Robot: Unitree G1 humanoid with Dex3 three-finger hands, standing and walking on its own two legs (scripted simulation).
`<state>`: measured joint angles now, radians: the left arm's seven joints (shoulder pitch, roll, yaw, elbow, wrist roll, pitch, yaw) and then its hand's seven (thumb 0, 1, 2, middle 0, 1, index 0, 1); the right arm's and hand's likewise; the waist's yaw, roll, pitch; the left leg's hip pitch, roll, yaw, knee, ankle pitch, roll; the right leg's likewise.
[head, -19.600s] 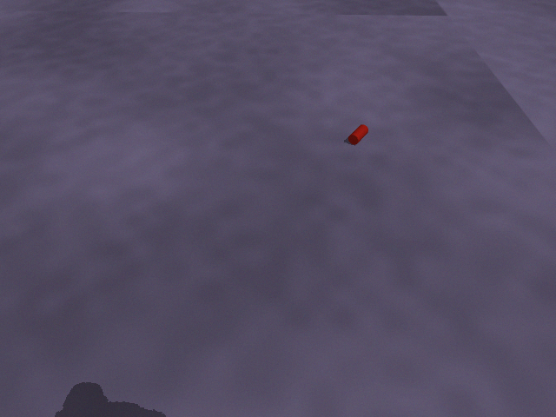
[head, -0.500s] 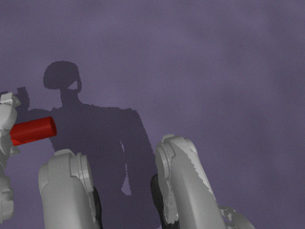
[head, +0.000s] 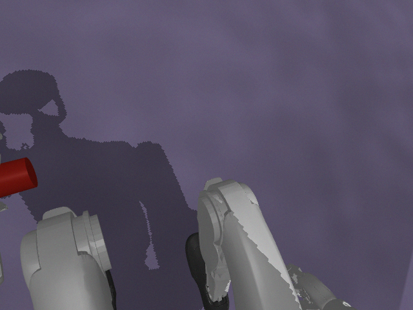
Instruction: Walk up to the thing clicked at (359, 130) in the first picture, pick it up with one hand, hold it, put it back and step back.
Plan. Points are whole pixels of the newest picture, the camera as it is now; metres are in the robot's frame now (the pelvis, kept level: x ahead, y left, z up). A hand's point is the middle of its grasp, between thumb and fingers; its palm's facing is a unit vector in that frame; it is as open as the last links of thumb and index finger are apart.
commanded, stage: rest palm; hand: left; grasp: from above
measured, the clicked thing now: out of the picture +0.40 +0.34 -0.26
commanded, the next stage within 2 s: close in 0.96 s
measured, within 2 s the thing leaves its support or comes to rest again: neither
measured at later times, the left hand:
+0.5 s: hand out of the picture +0.38 +0.33 -0.23, palm faces -0.41 -0.17 -0.90, open 14.3 cm
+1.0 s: hand out of the picture +0.38 +0.33 -0.25, palm faces -0.43 -0.18 -0.89, open 14.1 cm
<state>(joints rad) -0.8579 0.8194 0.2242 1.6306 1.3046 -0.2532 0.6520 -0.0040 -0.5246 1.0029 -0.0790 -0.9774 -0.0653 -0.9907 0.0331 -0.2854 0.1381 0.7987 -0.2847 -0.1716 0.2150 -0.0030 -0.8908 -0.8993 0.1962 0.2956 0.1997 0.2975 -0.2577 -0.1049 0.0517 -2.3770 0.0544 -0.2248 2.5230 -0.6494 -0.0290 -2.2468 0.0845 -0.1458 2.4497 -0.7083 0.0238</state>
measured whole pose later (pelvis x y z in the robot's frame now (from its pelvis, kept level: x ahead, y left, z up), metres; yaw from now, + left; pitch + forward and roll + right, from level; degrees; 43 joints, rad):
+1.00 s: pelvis +0.00 +0.01 +0.00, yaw -3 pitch +25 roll -12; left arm -0.80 0.87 0.17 1.66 1.25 -0.28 0.71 0.00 -0.49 0.98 -0.09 -0.97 -0.08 -0.98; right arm 0.02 -0.30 0.22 0.80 -0.32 -0.28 0.30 0.00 -0.89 -0.90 0.20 0.30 0.20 0.30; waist -0.27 -0.14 0.12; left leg -2.35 0.05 -0.28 2.57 -0.69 -0.03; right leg -2.19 0.10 -0.19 2.45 -0.73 0.04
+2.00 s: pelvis +0.00 +0.01 +0.00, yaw -3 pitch +24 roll -12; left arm -0.84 0.89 0.18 1.70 1.23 -0.24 0.72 0.00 0.06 0.59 -0.49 -0.68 -0.50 -0.66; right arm 0.00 -0.33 0.22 0.77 -0.31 -0.30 0.31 0.00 -0.88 -0.90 0.20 0.30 0.20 0.30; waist -0.28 -0.15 0.13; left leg -2.35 0.06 -0.29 2.58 -0.68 -0.02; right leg -2.20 0.11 -0.19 2.45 -0.71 0.05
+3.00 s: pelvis +0.00 +0.01 +0.00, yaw -4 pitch +24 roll -13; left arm -0.82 0.91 0.18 1.67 1.22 -0.27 0.68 -0.01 0.11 0.37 -0.77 -0.45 -0.78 -0.41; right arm 0.02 -0.32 0.26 0.77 -0.32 -0.30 0.30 0.00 -0.90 -0.90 0.20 0.30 0.20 0.30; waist -0.27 -0.15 0.14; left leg -2.34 0.06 -0.29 2.58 -0.69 -0.02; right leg -2.19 0.11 -0.19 2.44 -0.71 0.05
